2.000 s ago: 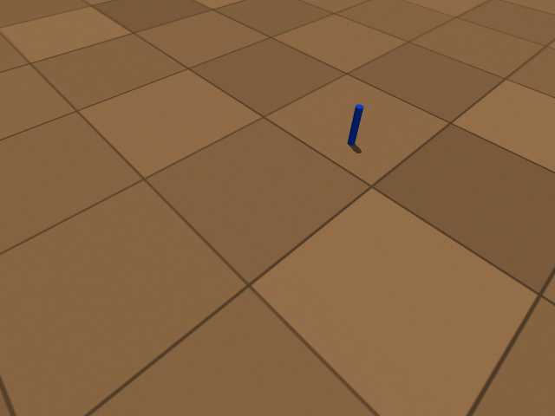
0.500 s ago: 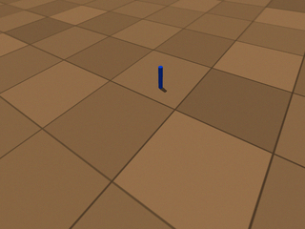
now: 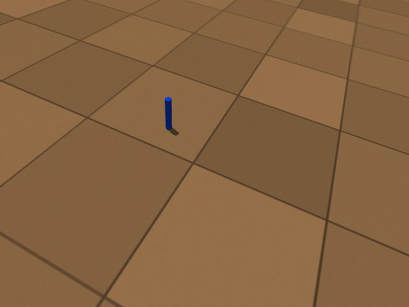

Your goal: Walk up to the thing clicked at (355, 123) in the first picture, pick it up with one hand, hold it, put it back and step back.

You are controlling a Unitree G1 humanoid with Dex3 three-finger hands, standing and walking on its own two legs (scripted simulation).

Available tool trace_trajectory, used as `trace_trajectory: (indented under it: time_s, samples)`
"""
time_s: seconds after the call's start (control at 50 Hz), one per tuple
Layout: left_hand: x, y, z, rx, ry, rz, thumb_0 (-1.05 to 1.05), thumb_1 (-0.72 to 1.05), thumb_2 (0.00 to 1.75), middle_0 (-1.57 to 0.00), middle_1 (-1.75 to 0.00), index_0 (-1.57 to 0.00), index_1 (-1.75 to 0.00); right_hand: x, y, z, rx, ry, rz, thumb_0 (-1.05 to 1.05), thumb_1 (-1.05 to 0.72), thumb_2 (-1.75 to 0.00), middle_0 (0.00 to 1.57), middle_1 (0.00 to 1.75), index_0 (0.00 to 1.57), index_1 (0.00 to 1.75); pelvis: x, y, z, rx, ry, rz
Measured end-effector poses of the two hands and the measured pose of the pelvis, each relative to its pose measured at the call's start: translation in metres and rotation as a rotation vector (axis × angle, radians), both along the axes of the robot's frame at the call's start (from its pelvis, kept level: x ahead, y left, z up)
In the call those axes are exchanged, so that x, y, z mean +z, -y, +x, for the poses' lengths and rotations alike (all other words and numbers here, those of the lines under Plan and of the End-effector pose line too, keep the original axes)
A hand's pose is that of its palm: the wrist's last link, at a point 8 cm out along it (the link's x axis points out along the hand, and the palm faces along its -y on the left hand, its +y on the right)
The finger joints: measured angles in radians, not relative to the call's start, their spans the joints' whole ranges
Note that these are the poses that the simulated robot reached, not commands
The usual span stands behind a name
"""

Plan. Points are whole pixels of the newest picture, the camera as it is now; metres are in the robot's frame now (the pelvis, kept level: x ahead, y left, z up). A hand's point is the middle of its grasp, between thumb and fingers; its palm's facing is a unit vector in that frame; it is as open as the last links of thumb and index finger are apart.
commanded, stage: walk up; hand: left
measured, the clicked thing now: (168, 114) +1.38 +0.12 -0.64
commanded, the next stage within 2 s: none
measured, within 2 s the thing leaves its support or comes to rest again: neither
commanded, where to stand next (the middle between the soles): +1.04 -0.06 m, yaw -4 degrees
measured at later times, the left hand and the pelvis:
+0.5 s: hand (110, 213) +0.37 +0.21 -0.11, palm faces -0.09 -0.92 -0.37, open 7.4 cm; pelvis +0.25 -0.04 +0.01, yaw -4 degrees
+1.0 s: hand (104, 162) +0.55 +0.27 -0.14, palm faces -0.13 -0.93 -0.33, open 7.4 cm; pelvis +0.48 +0.00 +0.01, yaw -5 degrees
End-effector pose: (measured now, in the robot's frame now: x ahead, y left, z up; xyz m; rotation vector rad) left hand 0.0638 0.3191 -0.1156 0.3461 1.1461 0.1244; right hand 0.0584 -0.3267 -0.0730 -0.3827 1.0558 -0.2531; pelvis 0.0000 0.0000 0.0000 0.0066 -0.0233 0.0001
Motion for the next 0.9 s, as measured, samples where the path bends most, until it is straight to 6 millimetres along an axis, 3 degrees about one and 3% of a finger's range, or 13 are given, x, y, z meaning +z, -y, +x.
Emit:
trace_trajectory:
  time_s: [0.08,0.18,0.26,0.32,0.38,0.48,0.6,0.7,0.8,0.9]
  samples:
    - [0.016,0.002,0.076,-0.051,0.062,-0.006,0.01,0.9,0.9,-0.2,-0.3,-0.2,-0.29,0.003,-0.003,0.004,-0.042,-0.06,0.01,0.0,-0.9,-0.89,0.21,0.3,0.21,0.3,0.009,0.0,0.039,-0.021,-0.002,0.007]
    - [0.032,0.017,0.166,-0.12,0.11,0.0,0.01,0.9,0.9,-0.2,-0.3,-0.2,-0.29,-0.008,0.005,0.017,-0.092,-0.148,0.038,0.01,-0.9,-0.89,0.21,0.3,0.21,0.3,0.01,0.006,0.088,-0.041,-0.003,0.011]
    - [0.035,0.037,0.234,-0.155,0.139,0.019,0.01,0.9,0.9,-0.2,-0.3,-0.2,-0.29,-0.029,0.021,0.043,-0.134,-0.188,0.062,0.01,-0.9,-0.89,0.21,0.3,0.21,0.3,-0.001,0.021,0.137,-0.051,-0.003,0.02]
    - [0.032,0.052,0.277,-0.149,0.19,0.041,0.0,0.9,0.9,-0.2,-0.3,-0.2,-0.29,-0.05,0.034,0.076,-0.138,-0.211,0.071,0.01,-0.9,-0.89,0.21,0.3,0.21,0.3,-0.014,0.036,0.172,-0.054,0.008,0.0]
    - [0.036,0.064,0.295,-0.119,0.212,0.033,0.0,0.9,0.9,-0.2,-0.3,-0.2,-0.29,-0.053,0.036,0.122,-0.116,-0.197,0.092,0.01,-0.9,-0.89,0.21,0.3,0.2,0.3,-0.01,0.042,0.198,-0.062,0.02,-0.002]
    - [0.042,0.066,0.299,-0.071,0.152,0.031,0.0,0.9,0.9,-0.21,-0.3,-0.2,-0.3,-0.039,0.034,0.208,-0.05,-0.102,0.114,0.01,-0.9,-0.89,0.21,0.3,0.2,0.3,0.005,0.045,0.241,-0.071,0.016,-0.013]
    - [0.035,0.047,0.298,-0.012,0.047,0.039,0.0,0.9,0.9,-0.21,-0.3,-0.2,-0.3,-0.023,0.032,0.294,0.013,-0.064,0.096,0.01,-0.9,-0.89,0.21,0.3,0.2,0.3,0.009,0.039,0.296,-0.065,0.004,-0.031]
    - [0.017,0.019,0.313,0.039,-0.031,0.038,0.01,0.9,0.9,-0.21,-0.3,-0.2,-0.3,-0.015,0.021,0.368,0.051,-0.048,0.058,0.01,-0.9,-0.89,0.21,0.3,0.2,0.3,0.001,0.024,0.35,-0.051,-0.001,-0.046]
    - [-0.005,-0.004,0.355,0.051,-0.1,0.042,0.01,0.9,0.9,-0.21,-0.3,-0.2,-0.3,-0.01,0.004,0.433,0.056,0.029,0.012,0.01,-0.9,-0.89,0.21,0.3,0.2,0.3,-0.01,0.004,0.402,-0.052,0.006,-0.023]
    - [0.001,-0.003,0.422,-0.001,-0.072,0.018,0.01,0.9,0.9,-0.2,-0.3,-0.2,-0.29,0.003,-0.009,0.457,0.004,0.039,0.025,0.0,-0.9,-0.89,0.21,0.3,0.21,0.3,0.003,0.0,0.442,-0.068,0.013,-0.009]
